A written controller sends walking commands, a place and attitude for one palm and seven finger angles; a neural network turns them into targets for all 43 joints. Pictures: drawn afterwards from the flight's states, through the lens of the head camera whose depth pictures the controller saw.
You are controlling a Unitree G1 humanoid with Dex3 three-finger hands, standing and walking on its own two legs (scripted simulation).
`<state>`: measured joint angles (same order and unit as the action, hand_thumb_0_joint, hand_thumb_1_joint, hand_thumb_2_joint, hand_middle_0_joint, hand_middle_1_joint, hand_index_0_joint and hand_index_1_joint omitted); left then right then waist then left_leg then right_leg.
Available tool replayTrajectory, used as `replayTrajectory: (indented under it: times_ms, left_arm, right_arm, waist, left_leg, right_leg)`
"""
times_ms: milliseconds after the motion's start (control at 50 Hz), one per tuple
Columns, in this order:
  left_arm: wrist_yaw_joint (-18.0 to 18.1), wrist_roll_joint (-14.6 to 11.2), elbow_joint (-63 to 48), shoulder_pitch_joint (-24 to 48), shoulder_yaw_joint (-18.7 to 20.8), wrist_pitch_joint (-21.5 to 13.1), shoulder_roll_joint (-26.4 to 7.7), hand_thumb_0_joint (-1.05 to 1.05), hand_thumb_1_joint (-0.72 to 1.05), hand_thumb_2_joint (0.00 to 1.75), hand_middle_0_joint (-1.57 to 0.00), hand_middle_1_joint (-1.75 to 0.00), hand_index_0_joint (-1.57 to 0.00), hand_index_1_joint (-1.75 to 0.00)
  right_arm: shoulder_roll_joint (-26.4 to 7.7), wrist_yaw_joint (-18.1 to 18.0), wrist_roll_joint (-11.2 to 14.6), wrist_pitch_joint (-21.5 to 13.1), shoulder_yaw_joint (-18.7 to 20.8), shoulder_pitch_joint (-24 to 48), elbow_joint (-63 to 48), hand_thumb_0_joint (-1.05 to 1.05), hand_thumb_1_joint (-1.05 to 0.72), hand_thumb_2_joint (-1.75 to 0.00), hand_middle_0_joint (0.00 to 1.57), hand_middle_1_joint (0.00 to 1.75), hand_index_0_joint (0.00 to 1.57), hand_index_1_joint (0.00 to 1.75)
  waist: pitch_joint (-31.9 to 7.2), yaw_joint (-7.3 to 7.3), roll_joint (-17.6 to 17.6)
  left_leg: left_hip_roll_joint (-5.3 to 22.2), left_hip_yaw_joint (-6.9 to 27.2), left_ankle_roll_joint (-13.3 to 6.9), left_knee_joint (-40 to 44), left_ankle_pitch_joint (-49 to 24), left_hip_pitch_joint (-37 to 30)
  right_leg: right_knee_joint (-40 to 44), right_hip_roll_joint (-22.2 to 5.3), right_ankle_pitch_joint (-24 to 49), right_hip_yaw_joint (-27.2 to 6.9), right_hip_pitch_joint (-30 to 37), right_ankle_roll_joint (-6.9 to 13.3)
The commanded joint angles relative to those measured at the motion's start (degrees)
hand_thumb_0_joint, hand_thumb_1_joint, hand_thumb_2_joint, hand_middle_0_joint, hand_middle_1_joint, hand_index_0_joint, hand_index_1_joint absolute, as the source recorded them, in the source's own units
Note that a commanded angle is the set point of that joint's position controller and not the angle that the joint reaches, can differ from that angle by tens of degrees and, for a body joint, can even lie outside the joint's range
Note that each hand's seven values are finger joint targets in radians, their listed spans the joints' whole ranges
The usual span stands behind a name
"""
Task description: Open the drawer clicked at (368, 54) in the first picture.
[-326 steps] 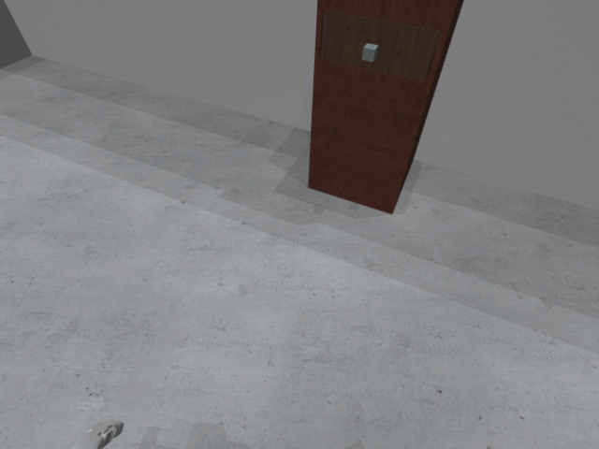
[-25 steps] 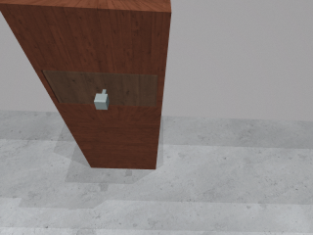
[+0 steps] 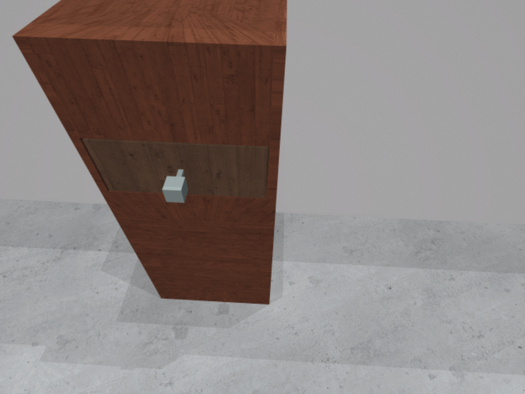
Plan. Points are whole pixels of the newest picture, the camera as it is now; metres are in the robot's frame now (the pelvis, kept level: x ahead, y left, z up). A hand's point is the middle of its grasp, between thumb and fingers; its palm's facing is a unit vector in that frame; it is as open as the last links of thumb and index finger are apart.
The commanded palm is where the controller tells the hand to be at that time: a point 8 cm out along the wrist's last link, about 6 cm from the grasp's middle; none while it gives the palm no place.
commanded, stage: come to a stop and stand still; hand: left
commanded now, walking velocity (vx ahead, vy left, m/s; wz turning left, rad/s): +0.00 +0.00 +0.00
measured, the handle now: (177, 183) +0.53 +0.22 -0.04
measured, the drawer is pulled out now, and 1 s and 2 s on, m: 0.00 0.00 0.00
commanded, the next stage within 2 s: look again from close up in 0.04 s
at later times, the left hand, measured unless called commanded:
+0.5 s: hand out of the picture -0.03 +0.21 -0.18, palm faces +0.00 -0.98 -0.20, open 7.4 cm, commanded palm none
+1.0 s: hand out of the picture -0.02 +0.19 -0.19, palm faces -0.02 -0.98 -0.18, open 7.4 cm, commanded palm none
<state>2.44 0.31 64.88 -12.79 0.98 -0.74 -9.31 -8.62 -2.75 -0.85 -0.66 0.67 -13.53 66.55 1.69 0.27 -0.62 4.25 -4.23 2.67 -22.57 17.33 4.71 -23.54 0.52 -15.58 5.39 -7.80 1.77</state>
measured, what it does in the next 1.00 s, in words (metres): stands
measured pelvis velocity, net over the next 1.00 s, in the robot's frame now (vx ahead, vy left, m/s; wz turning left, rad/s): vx -0.01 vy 0.02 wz -0.01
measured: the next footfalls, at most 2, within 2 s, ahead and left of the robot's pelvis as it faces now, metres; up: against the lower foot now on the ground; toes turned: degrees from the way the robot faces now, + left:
none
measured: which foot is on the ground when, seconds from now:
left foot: down 0.00-1.00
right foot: down 0.00-1.00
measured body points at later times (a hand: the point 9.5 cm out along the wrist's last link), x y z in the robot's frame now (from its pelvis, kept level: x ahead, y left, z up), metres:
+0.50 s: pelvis -0.03 +0.04 -0.01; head -0.02 +0.04 +0.44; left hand -0.03 +0.27 -0.16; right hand -0.04 -0.18 -0.17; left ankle -0.05 +0.14 -0.74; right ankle -0.03 -0.09 -0.74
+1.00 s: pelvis -0.01 +0.02 -0.01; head +0.02 +0.02 +0.44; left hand -0.01 +0.24 -0.17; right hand -0.01 -0.20 -0.17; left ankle -0.05 +0.14 -0.74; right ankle -0.03 -0.09 -0.74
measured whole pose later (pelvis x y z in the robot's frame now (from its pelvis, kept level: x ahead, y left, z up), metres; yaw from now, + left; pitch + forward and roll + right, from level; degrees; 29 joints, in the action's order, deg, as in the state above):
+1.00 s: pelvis -0.01 +0.02 -0.01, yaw -1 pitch +1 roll +0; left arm 2.7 1.0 65.0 -17.4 -0.8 -2.6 -7.2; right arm -8.9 -1.3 -0.7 -1.5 -0.2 -16.3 62.1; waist 1.6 1.1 -0.5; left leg 1.9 -4.4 0.0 -31.8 20.8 11.3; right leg -32.3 -1.7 -19.1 3.8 -13.6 -0.1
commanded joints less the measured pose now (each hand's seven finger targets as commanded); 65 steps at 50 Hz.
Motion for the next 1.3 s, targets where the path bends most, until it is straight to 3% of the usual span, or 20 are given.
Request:
replayTrajectory:
  times_ms: [0, 100, 120, 140, 180, 220, 260, 280, 340, 440, 700, 800, 820, 840, 860, 880, 920, 980, 1060, 1280]
  left_arm:
    - [0.0, -0.1, -1.0, -4.4, 0.5, -0.5, -5.0, 0.00, 0.90, 0.90, -0.20, -0.30, -0.20, -0.30]
    - [0.0, -0.1, -0.5, -5.4, 0.2, -0.4, -4.7, 0.00, 0.90, 0.90, -0.20, -0.30, -0.20, -0.30]
    - [2.2, 0.8, 1.5, -11.6, 0.4, -1.9, -6.8, 0.00, 0.90, 0.90, -0.20, -0.30, -0.20, -0.30]
    - [1.9, 0.9, -1.1, -10.8, 0.7, -2.5, -8.7, 0.00, 0.90, 0.90, -0.20, -0.30, -0.20, -0.30]
    - [0.8, 0.8, -2.2, -7.2, 0.3, -2.6, -8.0, 0.00, 0.90, 0.90, -0.20, -0.30, -0.20, -0.30]
    - [0.4, 0.3, -3.6, -5.0, 0.0, -2.3, -5.9, 0.00, 0.90, 0.90, -0.20, -0.30, -0.20, -0.30]
    - [0.2, 0.3, -4.3, -4.9, -0.1, -1.4, -4.9, 0.00, 0.90, 0.90, -0.20, -0.30, -0.20, -0.30]
    - [-0.1, 0.3, -3.9, -5.4, -0.3, -1.0, -4.2, 0.00, 0.90, 0.90, -0.20, -0.30, -0.20, -0.30]
    - [-0.5, 0.3, -3.0, -6.7, -0.7, -0.6, -3.8, 0.00, 0.90, 0.90, -0.20, -0.30, -0.20, -0.30]
    - [-0.7, 0.4, -2.8, -7.1, -0.8, 0.1, -3.5, 0.00, 0.90, 0.90, -0.20, -0.30, -0.20, -0.30]
    - [-0.6, 0.4, -2.4, -7.3, -0.5, -0.3, -3.5, 0.00, 0.90, 0.90, -0.20, -0.30, -0.20, -0.30]
    - [-1.4, 1.2, -2.7, -7.1, 0.1, 0.2, -2.9, 0.00, 0.90, 0.90, -0.20, -0.30, -0.20, -0.30]
    - [-1.5, 1.2, -3.0, -7.0, 0.1, 0.1, -2.5, 0.00, 0.90, 0.90, -0.20, -0.30, -0.20, -0.30]
    - [1.2, 1.0, 0.1, -11.3, -0.7, -0.8, -5.0, 0.00, 0.90, 0.90, -0.20, -0.30, -0.20, -0.30]
    - [0.9, 0.9, -0.2, -12.2, -0.4, -2.0, -6.5, 0.00, 0.90, 0.90, -0.20, -0.30, -0.20, -0.30]
    - [0.6, 0.6, -1.2, -11.5, -0.3, -2.7, -6.1, 0.00, 0.90, 0.90, -0.20, -0.30, -0.20, -0.30]
    - [0.7, 0.2, -1.3, -9.2, -0.4, -3.1, -5.5, 0.00, 0.90, 0.90, -0.20, -0.30, -0.20, -0.30]
    - [0.6, 0.4, -1.7, -8.9, -0.4, -2.3, -4.8, 0.00, 0.90, 0.90, -0.20, -0.30, -0.20, -0.30]
    - [0.6, 0.5, -1.6, -9.3, -0.4, -1.6, -4.0, 0.00, 0.90, 0.90, -0.20, -0.30, -0.20, -0.30]
    - [-0.1, 0.5, -3.9, -7.2, -0.3, -0.4, -4.5, 0.00, 0.90, 0.90, -0.20, -0.30, -0.20, -0.30]
  right_arm:
    - [-4.4, -0.3, 0.2, -0.2, 0.4, -5.4, -0.5, 0.00, -0.90, -0.90, 0.20, 0.30, 0.20, 0.30]
    - [-4.4, -0.2, 0.3, -0.1, 0.2, -5.2, -0.4, 0.00, -0.90, -0.90, 0.20, 0.30, 0.20, 0.30]
    - [-7.1, 1.0, 0.8, -0.6, 0.9, 1.2, -5.2, 0.00, -0.90, -0.90, 0.20, 0.30, 0.20, 0.30]
    - [-2.9, 1.2, 0.6, 0.1, 0.5, -1.7, -7.6, 0.00, -0.90, -0.90, 0.20, 0.30, 0.20, 0.30]
    - [-2.6, 1.5, 0.4, 0.5, 0.4, -4.1, -6.9, 0.00, -0.90, -0.90, 0.20, 0.30, 0.20, 0.30]
    - [-3.9, 1.7, 0.0, -0.4, 0.1, -7.4, -6.6, 0.00, -0.90, -0.90, 0.20, 0.30, 0.20, 0.30]
    - [-5.3, 1.6, -0.3, -1.0, 0.0, -6.9, -7.0, 0.00, -0.90, -0.90, 0.20, 0.30, 0.20, 0.30]
    - [-5.7, 1.5, -0.4, -1.0, -0.2, -5.4, -7.3, 0.00, -0.90, -0.90, 0.20, 0.30, 0.20, 0.30]
    - [-5.9, 1.1, -0.2, -1.1, -0.5, -5.0, -7.9, 0.00, -0.90, -0.90, 0.20, 0.30, 0.20, 0.30]
    - [-6.5, 1.1, -0.2, -1.2, -0.6, -6.3, -7.2, 0.00, -0.90, -0.90, 0.20, 0.30, 0.20, 0.30]
    - [-4.9, 0.9, -0.1, -1.7, -0.8, -8.1, -4.6, 0.00, -0.90, -0.90, 0.20, 0.30, 0.20, 0.30]
    - [-6.4, 1.1, -0.6, -1.0, 0.2, -8.5, -4.1, 0.00, -0.90, -0.90, 0.20, 0.30, 0.20, 0.30]
    - [-6.4, 1.1, -0.6, -0.9, 0.4, -8.1, -4.3, 0.00, -0.90, -0.90, 0.20, 0.30, 0.20, 0.30]
    - [-10.0, 1.2, 0.2, -0.7, 0.8, -1.3, -7.9, 0.00, -0.90, -0.90, 0.20, 0.30, 0.20, 0.30]
    - [-6.4, 1.9, 0.5, -0.8, -0.2, 0.5, -9.7, 0.00, -0.90, -0.90, 0.20, 0.30, 0.20, 0.30]
    - [-2.2, 1.6, 0.2, -1.4, -0.6, -5.2, -8.8, 0.00, -0.90, -0.90, 0.20, 0.30, 0.20, 0.30]
    - [-3.2, 1.3, 0.3, -1.9, -0.3, -8.8, -6.1, 0.00, -0.90, -0.90, 0.20, 0.30, 0.20, 0.30]
    - [-4.2, 0.7, 0.2, -1.5, 0.1, -8.2, -5.7, 0.00, -0.90, -0.90, 0.20, 0.30, 0.20, 0.30]
    - [-4.5, 0.3, 0.1, -1.2, 0.2, -7.7, -5.5, 0.00, -0.90, -0.90, 0.20, 0.30, 0.20, 0.30]
    - [-5.3, 0.8, 0.1, -0.7, 0.0, -4.8, -5.4, 0.00, -0.90, -0.90, 0.20, 0.30, 0.20, 0.30]
  waist:
    - [-1.6, -0.06, 0.5]
    - [1.2, -0.16, 0.5]
    - [6.2, -3.14, 4.8]
    - [2.1, -0.18, 5.4]
    - [-1.4, 1.22, 3.0]
    - [-3.6, 2.22, 1.6]
    - [-2.2, 1.03, -2.6]
    - [0.5, 0.21, -6.0]
    - [3.4, -0.43, -2.0]
    - [5.6, -0.86, -1.7]
    - [1.5, -0.93, 1.1]
    - [4.8, -0.26, -2.0]
    - [6.0, -0.43, -2.6]
    - [6.5, -2.94, 5.3]
    - [3.0, -2.19, 8.0]
    - [-4.8, 0.49, 7.0]
    - [-9.4, 1.27, 3.0]
    - [-4.9, 0.78, -2.0]
    - [-1.9, 0.53, -0.2]
    - [3.7, -0.09, 0.9]
  left_leg:
    - [3.9, 2.1, -2.2, 1.8, -21.7, -0.7]
    - [3.7, 2.3, -2.4, 3.2, -17.8, 0.3]
    - [2.2, -1.2, -1.3, -11.5, -9.0, 10.8]
    - [0.4, 2.0, -2.6, -12.8, 5.7, 11.9]
    - [0.2, 0.8, -2.9, -9.3, 3.9, 7.7]
    - [0.6, 3.2, -3.4, -4.4, -4.4, 3.8]
    - [3.2, 5.4, -4.5, -2.2, -7.9, 6.9]
    - [3.6, 6.2, -4.9, -0.3, -8.0, 8.9]
    - [3.1, 6.6, -5.4, 1.7, -5.8, 10.9]
    - [3.3, 7.8, -6.0, 5.6, 0.6, 12.9]
    - [2.3, 5.3, -6.0, 3.1, -8.8, 8.1]
    - [5.1, 8.4, -7.7, 6.0, 8.6, 9.4]
    - [5.3, 8.5, -7.9, 6.0, 8.2, 10.1]
    - [4.9, 3.8, -5.4, -6.4, -11.9, 15.1]
    - [1.1, 2.0, -3.6, -10.2, -10.2, 13.9]
    - [-1.3, 1.9, -3.7, -9.0, -4.6, 10.0]
    - [0.3, 3.2, -3.9, -6.7, -16.1, 6.4]
    - [1.9, 3.0, -4.0, -7.7, -25.4, 5.2]
    - [2.6, 3.4, -4.2, -6.4, -26.7, 5.3]
    - [1.9, 4.2, -4.4, 0.3, -8.4, 8.5]
  right_leg:
    - [2.4, -7.7, 27.5, -5.5, 2.2, 0.1]
    - [3.8, -7.4, 22.3, -5.9, 0.7, -0.1]
    - [2.6, -11.4, 46.2, -10.9, -1.4, -3.9]
    - [2.3, -14.4, 45.7, -13.1, 1.4, -0.8]
    - [3.1, -12.9, 28.1, -10.8, -0.8, 3.3]
    - [0.7, -8.7, 11.0, -8.2, -4.1, 2.4]
    - [-1.4, -5.8, 4.2, -5.8, -3.8, 1.1]
    - [-2.2, -5.3, 2.9, -5.4, -4.2, 0.7]
    - [-2.1, -5.1, 2.8, -5.4, -4.3, 0.3]
    - [-2.7, -5.0, 1.1, -4.5, -4.8, -0.3]
    - [-2.5, -6.3, 7.3, -5.6, -3.5, -0.4]
    - [-6.7, -3.8, -5.1, -2.6, -8.5, 0.3]
    - [-6.9, -3.5, -4.1, -2.6, -9.2, 0.4]
    - [-2.3, -6.5, 10.0, -6.4, -7.2, -1.0]
    - [-1.2, -9.8, 26.3, -9.4, -2.7, 0.2]
    - [-3.8, -12.3, 36.7, -11.9, 1.6, 1.4]
    - [-8.1, -9.9, 43.6, -7.7, 4.4, 1.2]
    - [-7.8, -8.1, 34.4, -6.3, 0.3, 1.0]
    - [-6.5, -7.2, 28.8, -5.6, -1.1, 0.8]
    - [-0.6, -6.6, 11.0, -6.7, -3.2, 0.1]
